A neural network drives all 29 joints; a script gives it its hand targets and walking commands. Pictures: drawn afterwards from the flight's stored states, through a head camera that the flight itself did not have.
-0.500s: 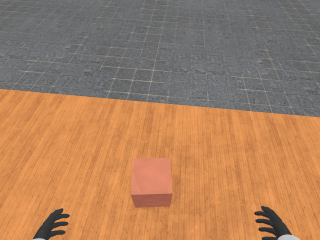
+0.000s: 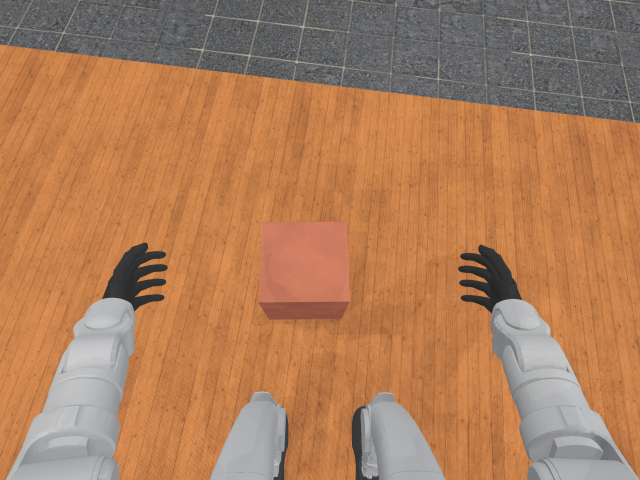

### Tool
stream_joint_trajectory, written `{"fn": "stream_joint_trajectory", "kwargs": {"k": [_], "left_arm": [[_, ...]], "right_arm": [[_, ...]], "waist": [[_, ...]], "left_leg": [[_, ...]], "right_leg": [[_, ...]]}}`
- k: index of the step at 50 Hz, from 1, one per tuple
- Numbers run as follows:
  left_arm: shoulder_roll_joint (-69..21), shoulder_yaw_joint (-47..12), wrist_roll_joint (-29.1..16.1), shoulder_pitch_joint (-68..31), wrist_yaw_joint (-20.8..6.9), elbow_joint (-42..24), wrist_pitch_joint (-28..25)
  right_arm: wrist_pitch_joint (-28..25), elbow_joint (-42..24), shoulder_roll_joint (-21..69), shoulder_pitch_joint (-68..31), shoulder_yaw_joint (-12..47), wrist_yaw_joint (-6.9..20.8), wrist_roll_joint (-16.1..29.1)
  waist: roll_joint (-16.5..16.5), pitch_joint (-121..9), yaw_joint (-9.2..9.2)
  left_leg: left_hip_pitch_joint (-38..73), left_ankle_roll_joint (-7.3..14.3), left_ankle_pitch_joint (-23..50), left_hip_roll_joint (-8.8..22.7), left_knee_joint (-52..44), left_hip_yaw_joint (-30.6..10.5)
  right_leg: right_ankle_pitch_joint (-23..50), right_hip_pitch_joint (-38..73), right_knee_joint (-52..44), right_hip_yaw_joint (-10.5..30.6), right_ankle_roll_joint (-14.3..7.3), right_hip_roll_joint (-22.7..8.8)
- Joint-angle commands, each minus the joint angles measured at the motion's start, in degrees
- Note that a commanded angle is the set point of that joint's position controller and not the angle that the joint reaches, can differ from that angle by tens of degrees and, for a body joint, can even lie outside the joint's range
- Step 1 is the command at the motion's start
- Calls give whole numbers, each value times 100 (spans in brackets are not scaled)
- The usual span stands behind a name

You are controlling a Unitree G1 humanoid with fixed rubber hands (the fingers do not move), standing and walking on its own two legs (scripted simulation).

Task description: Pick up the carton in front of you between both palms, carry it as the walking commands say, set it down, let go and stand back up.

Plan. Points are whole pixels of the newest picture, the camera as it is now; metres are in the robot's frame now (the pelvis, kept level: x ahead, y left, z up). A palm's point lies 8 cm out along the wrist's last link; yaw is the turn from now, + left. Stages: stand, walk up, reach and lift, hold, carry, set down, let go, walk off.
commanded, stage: reach and lift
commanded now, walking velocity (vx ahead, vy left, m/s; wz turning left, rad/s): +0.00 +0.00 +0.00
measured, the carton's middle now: (304, 274) +0.51 +0.04 -0.58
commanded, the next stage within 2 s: none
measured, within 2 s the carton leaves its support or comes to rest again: neither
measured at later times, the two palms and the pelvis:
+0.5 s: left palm (181, 201) +0.50 +0.23 -0.14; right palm (421, 201) +0.51 -0.16 -0.14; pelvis -0.05 +0.01 -0.05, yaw -1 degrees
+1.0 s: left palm (211, 251) +0.49 +0.23 -0.35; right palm (391, 246) +0.51 -0.15 -0.36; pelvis -0.04 +0.00 -0.19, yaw +0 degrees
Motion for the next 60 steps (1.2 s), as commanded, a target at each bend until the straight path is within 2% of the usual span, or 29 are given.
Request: {"fn": "stream_joint_trajectory", "kwargs": {"k": [1,11,14,18,22,27,30,33,37,40,47,51,55,60], "left_arm": [[945,278,-89,-1530,39,-377,-62],[1105,411,-165,-4702,51,560,259],[1129,530,-57,-5487,66,885,276],[1140,743,151,-6363,75,1145,206],[1101,981,368,-6911,73,1164,82],[871,1238,611,-6698,73,854,-121],[483,1407,745,-6313,51,788,-354],[205,1628,907,-5942,60,806,-570],[151,1812,1062,-5596,125,946,-730],[239,1744,961,-5543,196,1028,-827],[830,904,10,-6112,364,854,-827],[1195,372,-482,-6674,430,788,-709],[1522,100,-745,-7366,512,836,-492],[1620,-79,-830,-8013,516,1580,-363]], "right_arm": [[-50,-407,-679,-1560,-251,-121,60],[343,509,-811,-4747,-574,-324,55],[370,836,-839,-5521,-749,-325,-40],[307,1084,-820,-6405,-999,-312,-202],[172,1113,-764,-6964,-1238,-326,-419],[-89,862,-594,-6627,-1464,-338,-726],[-351,813,-293,-6234,-1582,-284,-873],[-597,807,-66,-5938,-1695,-251,-1004],[-761,850,83,-5687,-1660,-276,-1038],[-816,915,84,-5635,-1553,-338,-942],[-773,820,-434,-6129,-821,-617,-172],[-637,756,-716,-6670,-444,-716,317],[-435,712,-991,-7370,-245,-786,658],[-330,1391,-1089,-8045,-167,-737,788]], "waist": [[141,-3727,66],[151,-4581,69],[155,-4765,95],[126,-5054,153],[140,-5688,176],[274,-6820,142],[311,-6607,136],[237,-6225,157],[-8,-5874,254],[-96,-5772,300],[31,-6897,198],[90,-7359,190],[122,-7402,258],[42,-6145,285]], "left_leg": [[1290,-193,3032,-231,-183,-68],[238,-180,901,-228,-311,159],[58,-179,640,-246,-270,170],[-119,-180,669,-284,-153,176],[-55,-184,1270,-349,12,209],[728,-151,3215,-412,308,152],[678,-132,4229,-367,536,3],[124,-127,4700,-314,858,-119],[-1092,-164,4006,-343,1404,-52],[-2001,-208,3598,-377,1956,16],[-2427,-269,3372,-365,3517,106],[-2719,-276,2874,-340,4185,215],[-2997,-245,1920,-284,4588,336],[-3722,-191,683,-145,4927,348]], "right_leg": [[2662,1106,-105,49,191,296],[626,155,-77,-148,165,319],[325,-126,-23,-200,143,354],[318,-314,65,-227,133,409],[829,-203,201,-252,130,486],[2418,-260,394,-289,111,578],[3089,-896,508,-214,93,582],[3392,-1590,772,-121,119,572],[2954,-2349,1384,-147,228,596],[2760,-2769,2030,-139,267,612],[2687,-3019,3616,-179,299,593],[2555,-2788,4377,-226,268,574],[1732,-2774,4820,-302,217,519],[531,-3282,5165,-311,189,390]]}}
